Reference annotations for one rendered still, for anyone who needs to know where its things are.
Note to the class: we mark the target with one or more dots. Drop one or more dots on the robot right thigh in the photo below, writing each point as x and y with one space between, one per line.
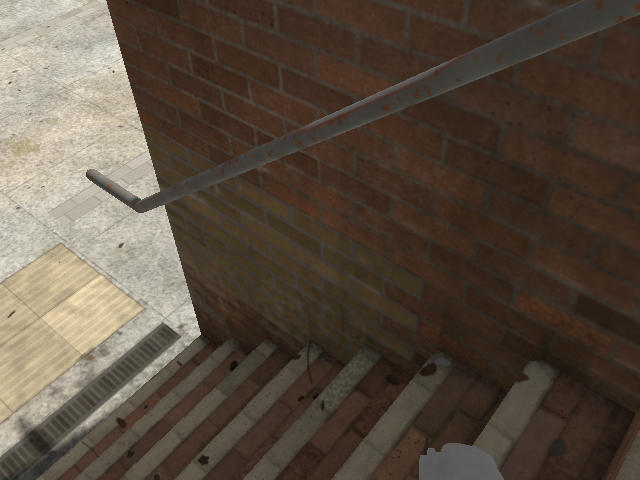
457 462

